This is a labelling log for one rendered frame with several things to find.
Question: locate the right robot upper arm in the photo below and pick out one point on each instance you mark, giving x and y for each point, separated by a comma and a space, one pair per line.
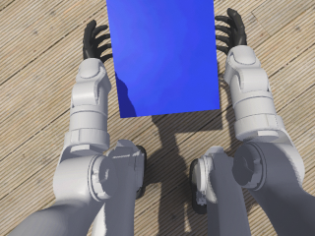
273, 174

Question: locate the right robot hand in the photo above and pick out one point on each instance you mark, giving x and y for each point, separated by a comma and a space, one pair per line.
236, 31

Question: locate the left robot upper arm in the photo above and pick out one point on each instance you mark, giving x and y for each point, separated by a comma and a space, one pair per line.
81, 186

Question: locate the robot left foot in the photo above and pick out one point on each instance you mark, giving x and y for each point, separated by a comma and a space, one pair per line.
140, 191

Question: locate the robot left forearm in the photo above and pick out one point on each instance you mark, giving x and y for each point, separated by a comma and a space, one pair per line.
88, 112

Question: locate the left robot hand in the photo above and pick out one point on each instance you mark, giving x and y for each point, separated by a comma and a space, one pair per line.
90, 43

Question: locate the carton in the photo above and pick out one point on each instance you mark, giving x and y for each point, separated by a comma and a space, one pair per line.
164, 56

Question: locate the left robot thigh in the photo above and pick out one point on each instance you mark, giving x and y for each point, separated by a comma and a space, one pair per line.
116, 217

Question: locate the robot right forearm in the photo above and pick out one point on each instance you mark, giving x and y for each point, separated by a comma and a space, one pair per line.
256, 118

